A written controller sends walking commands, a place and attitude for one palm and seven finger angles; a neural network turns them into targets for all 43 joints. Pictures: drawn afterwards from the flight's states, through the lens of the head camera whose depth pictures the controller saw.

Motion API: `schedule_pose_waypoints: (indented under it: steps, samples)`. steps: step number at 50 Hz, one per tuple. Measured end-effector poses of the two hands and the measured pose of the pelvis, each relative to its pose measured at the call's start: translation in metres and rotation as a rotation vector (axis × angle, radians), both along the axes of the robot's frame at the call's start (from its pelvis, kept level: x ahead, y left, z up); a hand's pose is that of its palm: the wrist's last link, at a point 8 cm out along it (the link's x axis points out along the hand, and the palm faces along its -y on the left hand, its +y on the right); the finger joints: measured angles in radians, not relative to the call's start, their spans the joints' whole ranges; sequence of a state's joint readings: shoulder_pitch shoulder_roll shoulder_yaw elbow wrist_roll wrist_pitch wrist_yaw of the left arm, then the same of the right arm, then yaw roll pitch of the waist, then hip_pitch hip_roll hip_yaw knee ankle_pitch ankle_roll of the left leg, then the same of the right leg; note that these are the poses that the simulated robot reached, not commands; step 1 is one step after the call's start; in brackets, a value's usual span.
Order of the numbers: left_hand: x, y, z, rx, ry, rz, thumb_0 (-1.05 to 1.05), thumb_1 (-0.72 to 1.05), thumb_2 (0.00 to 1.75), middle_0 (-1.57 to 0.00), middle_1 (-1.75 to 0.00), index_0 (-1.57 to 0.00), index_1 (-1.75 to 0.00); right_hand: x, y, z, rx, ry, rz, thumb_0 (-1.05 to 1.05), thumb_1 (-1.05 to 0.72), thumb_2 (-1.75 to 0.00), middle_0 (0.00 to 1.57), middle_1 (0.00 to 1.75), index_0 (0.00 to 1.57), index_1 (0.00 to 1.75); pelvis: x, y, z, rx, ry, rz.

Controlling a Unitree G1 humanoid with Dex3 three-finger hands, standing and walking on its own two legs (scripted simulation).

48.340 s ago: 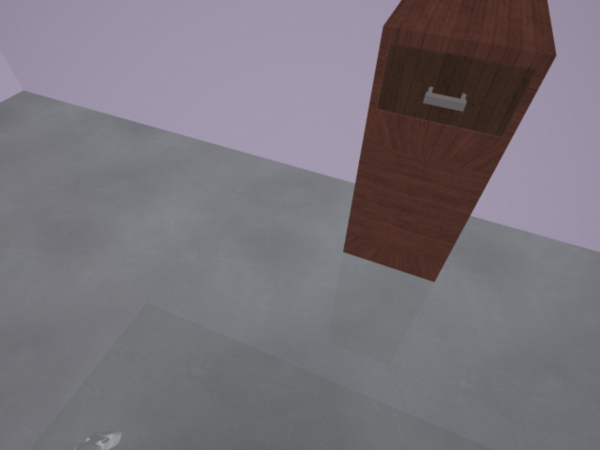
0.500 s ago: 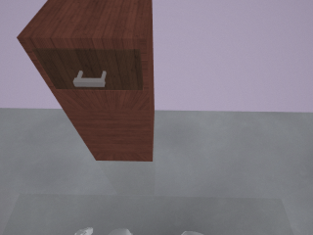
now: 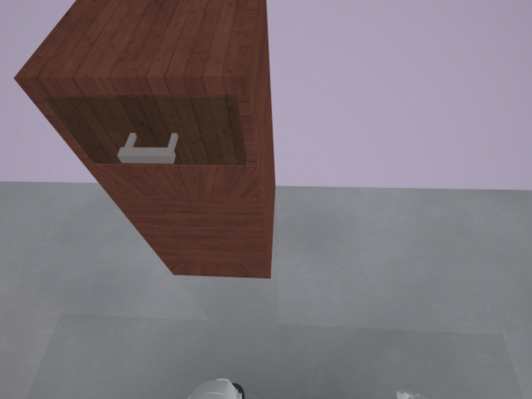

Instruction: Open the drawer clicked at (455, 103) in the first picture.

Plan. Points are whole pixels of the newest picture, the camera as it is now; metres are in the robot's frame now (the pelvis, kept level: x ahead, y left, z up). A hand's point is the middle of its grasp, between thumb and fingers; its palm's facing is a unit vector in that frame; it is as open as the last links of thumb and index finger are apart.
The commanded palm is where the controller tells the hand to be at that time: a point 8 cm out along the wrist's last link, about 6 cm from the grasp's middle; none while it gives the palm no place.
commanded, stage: come to a stop and stand still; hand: left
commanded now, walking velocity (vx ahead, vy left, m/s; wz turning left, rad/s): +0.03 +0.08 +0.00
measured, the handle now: (150, 147) +0.52 +0.27 +0.02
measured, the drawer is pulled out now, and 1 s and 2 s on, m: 0.00 0.00 0.00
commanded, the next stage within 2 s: look again from close up in 1.04 s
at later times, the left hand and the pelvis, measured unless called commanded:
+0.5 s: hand out of the picture +0.02 +0.18 -0.16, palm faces +0.09 -0.98 -0.20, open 7.3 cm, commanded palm none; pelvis -0.02 +0.00 +0.01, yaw +2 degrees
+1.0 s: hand out of the picture -0.02 +0.20 -0.16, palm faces +0.05 -0.98 -0.17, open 7.4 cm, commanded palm none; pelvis -0.02 +0.04 +0.02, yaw +1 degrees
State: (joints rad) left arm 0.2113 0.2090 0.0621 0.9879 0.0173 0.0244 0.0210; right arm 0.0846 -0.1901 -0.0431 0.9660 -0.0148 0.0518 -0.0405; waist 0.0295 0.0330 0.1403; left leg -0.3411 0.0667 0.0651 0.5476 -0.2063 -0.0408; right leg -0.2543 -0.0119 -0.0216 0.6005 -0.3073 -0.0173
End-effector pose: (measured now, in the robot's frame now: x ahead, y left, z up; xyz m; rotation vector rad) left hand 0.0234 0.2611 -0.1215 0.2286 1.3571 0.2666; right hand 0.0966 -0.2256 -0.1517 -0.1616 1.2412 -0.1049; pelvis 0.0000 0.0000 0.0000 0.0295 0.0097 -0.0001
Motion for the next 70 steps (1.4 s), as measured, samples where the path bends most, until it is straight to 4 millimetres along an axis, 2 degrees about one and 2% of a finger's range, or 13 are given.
schedule_pose_waypoints:
  steps: [3, 7, 14, 21, 32, 40, 48, 57, 70]
  samples:
    - [-0.001, -0.005, 0.007, 0.028, -0.005, -0.013, 0.01, 0.91, 0.90, -0.20, -0.30, -0.19, -0.30, -0.013, -0.018, -0.002, 0.004, 0.028, -0.027, 0.00, -0.91, -0.90, 0.20, 0.30, 0.21, 0.30, -0.003, -0.009, 0.001, 0.001, -0.015, 0.014]
    - [0.001, -0.018, 0.015, 0.024, -0.020, -0.017, 0.01, 0.91, 0.90, -0.20, -0.30, -0.19, -0.30, -0.033, -0.034, 0.004, -0.002, 0.071, -0.054, 0.00, -0.91, -0.90, 0.20, 0.30, 0.20, 0.30, -0.004, -0.016, 0.010, 0.013, -0.016, 0.016]
    - [0.004, -0.041, 0.010, -0.045, -0.067, -0.017, 0.01, 0.90, 0.90, -0.20, -0.30, -0.20, -0.30, -0.060, -0.039, 0.016, -0.018, 0.122, -0.046, 0.00, -0.91, -0.90, 0.19, 0.30, 0.20, 0.30, -0.007, -0.021, 0.016, 0.020, -0.012, 0.027]
    - [-0.006, -0.039, -0.008, -0.099, -0.073, 0.024, 0.01, 0.91, 0.90, -0.20, -0.30, -0.20, -0.30, -0.080, -0.025, 0.017, -0.050, 0.145, -0.006, 0.00, -0.91, -0.90, 0.19, 0.30, 0.20, 0.30, -0.017, -0.011, 0.010, -0.020, -0.022, 0.052]
    - [-0.026, -0.020, -0.011, -0.134, -0.017, 0.004, 0.01, 0.91, 0.90, -0.20, -0.30, -0.20, -0.30, -0.109, 0.017, 0.025, -0.025, 0.160, -0.027, 0.00, -0.91, -0.90, 0.20, 0.30, 0.20, 0.30, -0.021, 0.012, 0.016, -0.033, -0.028, 0.026]
    - [-0.040, -0.010, -0.010, -0.139, 0.023, 0.003, 0.01, 0.91, 0.90, -0.20, -0.30, -0.19, -0.30, -0.127, 0.038, 0.025, -0.009, 0.196, -0.044, 0.00, -0.91, -0.90, 0.20, 0.30, 0.20, 0.30, -0.019, 0.026, 0.018, -0.031, -0.026, 0.019]
    - [-0.049, -0.007, -0.012, -0.151, 0.060, 0.008, 0.01, 0.91, 0.90, -0.20, -0.30, -0.19, -0.30, -0.133, 0.049, 0.026, -0.008, 0.211, -0.058, 0.00, -0.91, -0.90, 0.20, 0.30, 0.20, 0.30, -0.016, 0.035, 0.018, -0.029, -0.025, 0.017]
    - [-0.050, -0.009, -0.013, -0.161, 0.074, 0.010, 0.01, 0.91, 0.90, -0.20, -0.30, -0.19, -0.30, -0.128, 0.052, 0.026, -0.014, 0.204, -0.062, 0.00, -0.91, -0.90, 0.20, 0.30, 0.20, 0.30, -0.013, 0.038, 0.017, -0.028, -0.023, 0.016]
    - [-0.042, 0.003, -0.017, -0.119, -0.043, -0.023, 0.01, 0.91, 0.90, -0.20, -0.30, -0.19, -0.30, -0.101, 0.043, 0.017, -0.030, 0.034, -0.035, 0.01, -0.92, -0.90, 0.20, 0.30, 0.20, 0.30, -0.024, 0.044, 0.006, -0.033, -0.057, 0.017]
